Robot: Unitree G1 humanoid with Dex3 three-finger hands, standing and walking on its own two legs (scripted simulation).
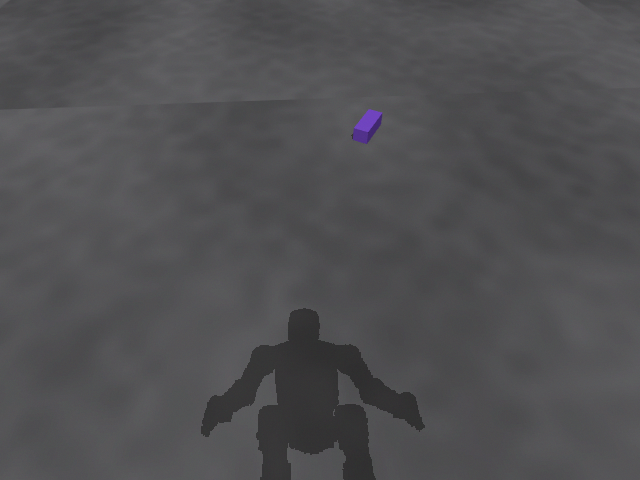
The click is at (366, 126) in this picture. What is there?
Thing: lying carton
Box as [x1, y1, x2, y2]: [353, 109, 382, 143]
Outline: 369,109 354,127 353,139 366,143 380,124 382,113
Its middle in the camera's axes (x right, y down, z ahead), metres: +0.26 -0.59 +2.15
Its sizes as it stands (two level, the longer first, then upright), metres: 0.213 0.083 0.075
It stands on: the floor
